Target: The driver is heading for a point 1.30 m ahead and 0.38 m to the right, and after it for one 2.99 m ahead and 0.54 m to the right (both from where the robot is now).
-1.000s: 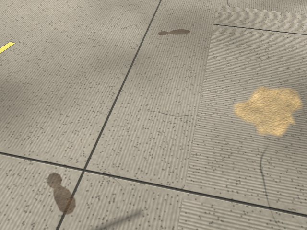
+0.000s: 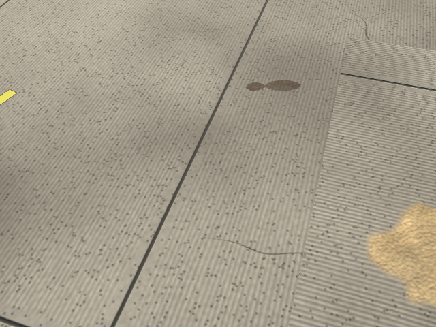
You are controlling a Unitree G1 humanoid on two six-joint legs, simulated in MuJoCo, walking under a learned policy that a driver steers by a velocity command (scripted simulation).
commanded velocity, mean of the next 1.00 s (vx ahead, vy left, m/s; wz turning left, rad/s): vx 0.50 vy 0.00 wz -0.41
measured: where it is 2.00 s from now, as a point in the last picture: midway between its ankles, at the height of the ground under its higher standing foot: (345, 182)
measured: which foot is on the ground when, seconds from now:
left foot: up 0.00-0.16, down 0.18-0.70, up 0.72-1.00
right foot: down 0.00-0.18, up 0.20-0.68, down 0.70-1.00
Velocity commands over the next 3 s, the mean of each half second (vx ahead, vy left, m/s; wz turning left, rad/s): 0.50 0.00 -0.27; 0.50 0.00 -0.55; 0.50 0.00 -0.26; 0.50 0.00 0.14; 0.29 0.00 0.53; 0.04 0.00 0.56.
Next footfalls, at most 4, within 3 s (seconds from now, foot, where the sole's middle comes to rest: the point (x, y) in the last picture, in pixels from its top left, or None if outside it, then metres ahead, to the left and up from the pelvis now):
0.18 left None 0.29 0.15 -0.78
0.70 right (294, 317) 0.53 -0.14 -0.78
1.22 left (278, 218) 0.88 -0.10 -0.78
1.72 right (378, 203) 0.97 -0.47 -0.78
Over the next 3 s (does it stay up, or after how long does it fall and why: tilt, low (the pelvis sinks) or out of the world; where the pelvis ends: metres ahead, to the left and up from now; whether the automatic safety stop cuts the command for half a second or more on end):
stays up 1.26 -0.49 0.00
